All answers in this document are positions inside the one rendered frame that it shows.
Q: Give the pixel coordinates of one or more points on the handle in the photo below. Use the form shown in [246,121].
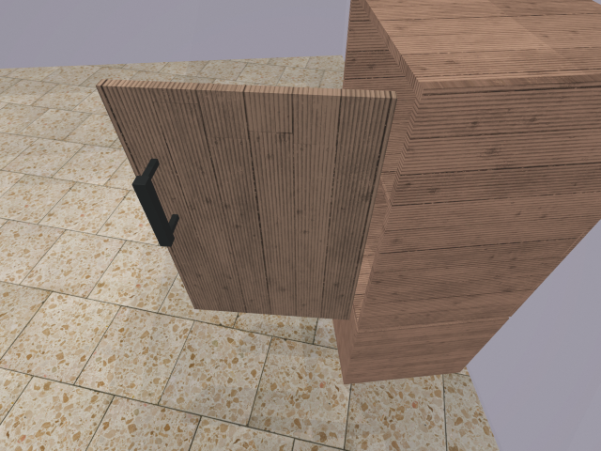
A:
[152,206]

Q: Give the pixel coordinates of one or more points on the cupboard door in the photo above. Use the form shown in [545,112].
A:
[274,186]

